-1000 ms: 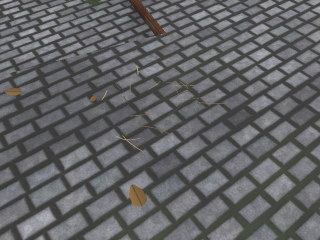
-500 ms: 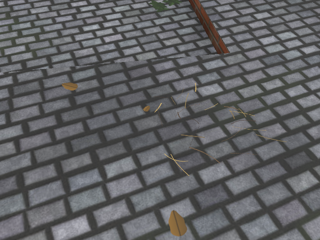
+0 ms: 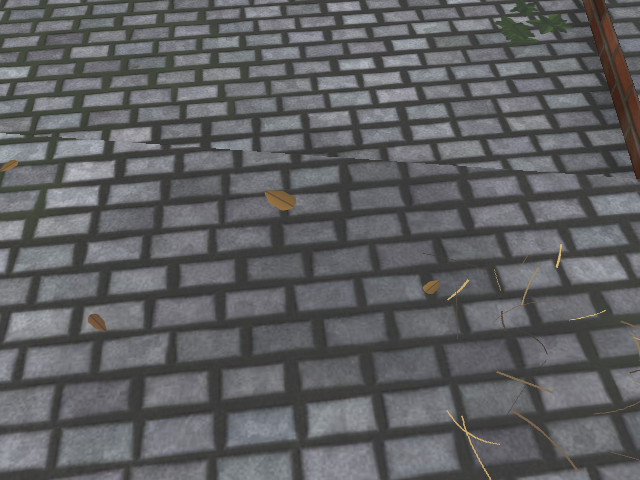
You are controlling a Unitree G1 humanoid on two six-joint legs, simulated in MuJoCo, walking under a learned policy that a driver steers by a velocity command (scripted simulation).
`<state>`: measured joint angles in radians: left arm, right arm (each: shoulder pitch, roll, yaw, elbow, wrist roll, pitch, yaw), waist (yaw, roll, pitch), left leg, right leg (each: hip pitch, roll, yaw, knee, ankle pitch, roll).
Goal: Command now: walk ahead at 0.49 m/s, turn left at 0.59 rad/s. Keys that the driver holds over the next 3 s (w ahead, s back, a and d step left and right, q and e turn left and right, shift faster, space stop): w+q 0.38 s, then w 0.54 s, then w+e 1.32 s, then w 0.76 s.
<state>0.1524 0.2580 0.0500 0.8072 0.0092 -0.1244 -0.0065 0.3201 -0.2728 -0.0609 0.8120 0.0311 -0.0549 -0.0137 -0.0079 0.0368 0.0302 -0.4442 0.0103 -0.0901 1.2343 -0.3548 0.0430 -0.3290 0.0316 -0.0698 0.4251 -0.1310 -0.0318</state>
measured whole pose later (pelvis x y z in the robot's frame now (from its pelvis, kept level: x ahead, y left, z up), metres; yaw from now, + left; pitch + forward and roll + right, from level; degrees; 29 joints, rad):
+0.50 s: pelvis +0.26 +0.10 -0.01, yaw +17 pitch +2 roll -1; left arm 0.22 0.30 0.05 0.84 -0.02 -0.11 -0.01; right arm 0.20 -0.28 -0.06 0.65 0.01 -0.05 0.04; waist 0.02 -0.01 0.05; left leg -0.43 -0.05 0.04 0.58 -0.18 0.09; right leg -0.38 -0.09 0.00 1.23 -0.40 -0.01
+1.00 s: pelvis +0.55 +0.13 -0.02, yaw +19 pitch +3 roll +0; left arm 0.07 0.27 0.04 0.75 -0.01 -0.11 -0.05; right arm 0.39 -0.29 -0.06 0.83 0.00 -0.05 -0.01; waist -0.04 0.01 0.02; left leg -0.11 -0.04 -0.07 0.85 -0.51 0.03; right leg -0.51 0.03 -0.05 0.58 -0.12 -0.07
